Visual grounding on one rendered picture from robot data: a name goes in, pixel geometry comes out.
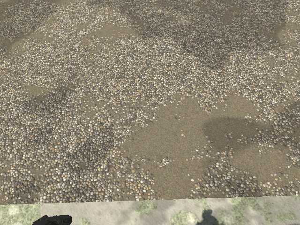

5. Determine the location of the left robot hand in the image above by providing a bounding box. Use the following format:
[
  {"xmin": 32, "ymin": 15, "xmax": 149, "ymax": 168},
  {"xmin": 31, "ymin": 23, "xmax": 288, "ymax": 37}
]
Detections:
[{"xmin": 32, "ymin": 215, "xmax": 72, "ymax": 225}]

